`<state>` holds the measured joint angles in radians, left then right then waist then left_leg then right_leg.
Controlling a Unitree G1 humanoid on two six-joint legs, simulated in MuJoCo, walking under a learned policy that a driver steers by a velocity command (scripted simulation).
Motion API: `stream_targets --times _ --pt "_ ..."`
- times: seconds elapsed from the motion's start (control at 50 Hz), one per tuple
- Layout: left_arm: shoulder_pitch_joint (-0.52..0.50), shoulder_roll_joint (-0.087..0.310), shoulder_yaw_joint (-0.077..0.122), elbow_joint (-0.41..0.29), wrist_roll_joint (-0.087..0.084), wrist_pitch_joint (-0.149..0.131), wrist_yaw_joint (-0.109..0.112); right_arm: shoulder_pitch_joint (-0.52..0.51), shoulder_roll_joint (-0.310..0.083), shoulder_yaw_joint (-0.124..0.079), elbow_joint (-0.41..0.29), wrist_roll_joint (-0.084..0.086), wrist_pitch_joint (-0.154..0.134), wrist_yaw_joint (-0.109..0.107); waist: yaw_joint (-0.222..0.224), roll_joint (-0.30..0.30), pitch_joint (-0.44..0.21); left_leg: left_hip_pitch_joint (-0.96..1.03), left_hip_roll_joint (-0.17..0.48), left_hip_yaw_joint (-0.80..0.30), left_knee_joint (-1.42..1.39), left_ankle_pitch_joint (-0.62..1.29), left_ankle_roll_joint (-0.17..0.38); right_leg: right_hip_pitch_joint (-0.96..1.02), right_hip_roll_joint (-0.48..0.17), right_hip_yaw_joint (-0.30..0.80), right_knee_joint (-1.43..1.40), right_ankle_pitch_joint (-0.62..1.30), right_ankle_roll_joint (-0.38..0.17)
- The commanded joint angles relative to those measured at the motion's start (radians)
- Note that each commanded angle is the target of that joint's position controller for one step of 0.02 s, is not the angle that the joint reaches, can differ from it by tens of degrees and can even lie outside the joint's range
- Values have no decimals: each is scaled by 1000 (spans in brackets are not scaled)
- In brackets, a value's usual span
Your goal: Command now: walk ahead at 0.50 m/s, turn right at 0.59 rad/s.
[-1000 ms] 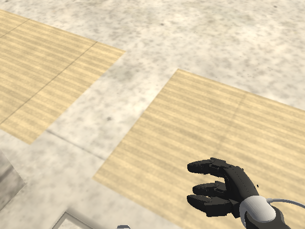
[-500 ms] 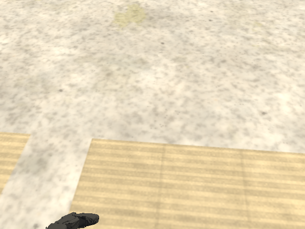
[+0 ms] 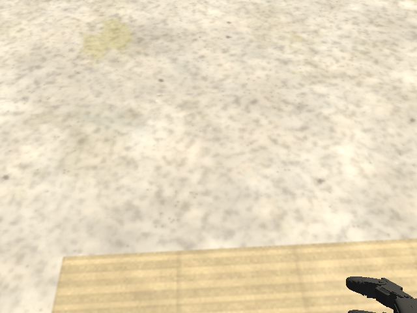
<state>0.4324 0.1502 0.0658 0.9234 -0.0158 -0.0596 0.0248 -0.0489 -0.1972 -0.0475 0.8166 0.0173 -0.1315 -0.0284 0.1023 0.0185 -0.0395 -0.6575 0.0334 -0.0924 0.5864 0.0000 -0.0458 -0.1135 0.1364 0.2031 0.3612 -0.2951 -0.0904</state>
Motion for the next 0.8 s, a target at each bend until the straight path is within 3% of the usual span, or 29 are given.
stream_targets --times 0.02,0.04,0.06,0.08,0.1,0.12,0.14,0.16,0.18,0.2,0.22,0.26,0.28,0.32,0.38,0.44,0.48,0.5,0.52,0.54,0.56,0.58,0.6,0.62,0.66,0.74,0.8 --pt "-38 163 44 -92 -14 2 14 -83 -112 -33 -80 18 -21 -2 -65 -102 56 212 -36 7 -103 1 8 -141 -228 235 -54 83 -116" --pt "-31 156 47 -99 -13 4 17 -48 -128 -39 -69 13 -23 -3 -76 -110 38 258 -40 11 -125 -25 26 -109 -217 241 3 139 -101" --pt "-53 170 55 -132 -10 0 23 33 -161 -56 -54 12 -25 -4 -126 -122 6 337 -43 19 -155 -53 52 -88 -195 242 86 265 -84" --pt "-94 144 49 -156 -7 -6 22 152 -188 -68 -31 -3 -30 0 -191 -107 -86 535 15 -15 -133 -70 96 -140 -152 196 260 362 -56" --pt "-74 90 32 -191 17 -15 10 310 -252 -82 -14 -10 -22 -2 -232 17 -236 811 176 -164 -101 -148 150 -275 -82 89 524 142 -12" --pt "89 41 17 -213 -17 -17 6 392 -287 -85 7 -29 -11 -1 -162 417 -318 1048 402 -671 -249 -326 334 -589 14 1 828 -294 45" --pt "86 138 27 -194 -34 -14 15 325 -193 -67 -20 -21 -4 -5 -167 313 -269 999 419 -742 -286 -520 325 -703 -95 -11 993 -252 50" --pt "-30 178 36 -209 -21 -10 7 269 -123 -48 -42 -15 9 -6 -186 167 -159 852 360 -563 -283 -472 286 -722 -129 -38 1042 -144 57" --pt "-104 170 37 -227 -10 -7 4 227 -118 -40 -42 -22 23 -3 -171 56 -86 698 307 -415 -293 -344 260 -675 -160 -71 1032 -76 58" --pt "-142 161 39 -246 5 -6 -2 212 -126 -39 -24 -32 29 3 -154 35 -35 592 265 -332 -314 -256 252 -648 -183 -77 994 -36 59" --pt "-143 152 44 -254 3 -3 -4 198 -112 -29 -12 -43 27 8 -128 43 -1 497 220 -247 -340 -196 237 -598 -206 -77 945 -14 55" --pt "-131 118 37 -266 -1 4 -8 213 -107 -28 15 -38 22 18 -104 72 4 442 188 -165 -367 -113 255 -563 -211 -106 861 -17 62" --pt "-174 108 28 -290 1 0 -7 224 -143 -39 27 -34 19 13 -105 57 17 436 201 -148 -383 -68 265 -582 -223 -122 795 -12 71" --pt "-244 86 10 -323 18 -10 -11 244 -178 -47 36 -18 26 10 -107 31 -13 438 200 -125 -387 -2 287 -545 -243 -158 625 28 89" --pt "-335 106 2 -347 9 -16 -22 260 -209 -53 33 7 35 20 -131 71 -12 372 152 -62 -378 -9 271 -409 -207 -190 418 124 101" --pt "-397 141 6 -376 -5 -20 -31 320 -232 -54 38 22 49 30 -150 75 -8 409 179 -105 -329 -56 268 -354 -169 -193 274 125 100" --pt "-373 153 13 -375 -6 -26 -34 339 -235 -51 42 30 60 28 -121 76 -19 398 176 -130 -261 -123 241 -229 -143 -209 149 161 85" --pt "-328 173 26 -361 -1 -27 -27 358 -226 -49 46 24 60 25 -104 49 -40 361 151 -125 -208 -142 211 -110 -137 -217 119 166 71" --pt "-220 209 45 -345 5 -27 -15 340 -188 -37 38 14 55 25 -46 46 -87 275 94 -92 -69 -122 169 65 -193 -155 109 149 37" --pt "-32 294 67 -326 27 -23 0 320 -97 -10 7 -16 45 28 26 -122 -213 81 -7 23 299 -352 101 322 -428 79 100 196 -33" --pt "5 339 74 -313 32 -18 -2 367 -103 -9 -33 5 23 25 2 -349 -237 -188 -51 47 527 -580 79 400 -608 422 -17 37 -166" --pt "-8 273 59 -312 24 -24 -5 354 -175 -32 -19 16 24 22 8 -241 -180 -247 6 -9 663 -537 76 338 -582 428 -44 -76 -183" --pt "-65 223 41 -317 19 -29 -8 313 -185 -39 -27 18 32 25 -12 -195 -99 -270 31 -5 695 -444 78 257 -531 301 -60 -86 -150" --pt "-131 193 30 -319 21 -32 -14 297 -168 -40 -21 13 43 23 -45 -150 -46 -237 55 1 685 -370 72 156 -480 194 -94 -27 -123" --pt "-213 157 22 -309 26 -39 -23 294 -147 -45 -24 7 67 20 -100 -143 29 -162 82 -15 631 -287 61 9 -427 47 -158 121 -87" --pt "-188 169 38 -265 31 -52 -13 243 -112 -42 -63 6 87 26 -117 -91 35 -170 76 -31 547 -144 42 6 -409 -126 -189 335 -81" --pt "-171 199 50 -236 28 -50 -2 167 -95 -33 -96 0 90 44 -102 -87 48 -139 74 -3 372 -23 41 12 -397 -230 -192 360 -66"
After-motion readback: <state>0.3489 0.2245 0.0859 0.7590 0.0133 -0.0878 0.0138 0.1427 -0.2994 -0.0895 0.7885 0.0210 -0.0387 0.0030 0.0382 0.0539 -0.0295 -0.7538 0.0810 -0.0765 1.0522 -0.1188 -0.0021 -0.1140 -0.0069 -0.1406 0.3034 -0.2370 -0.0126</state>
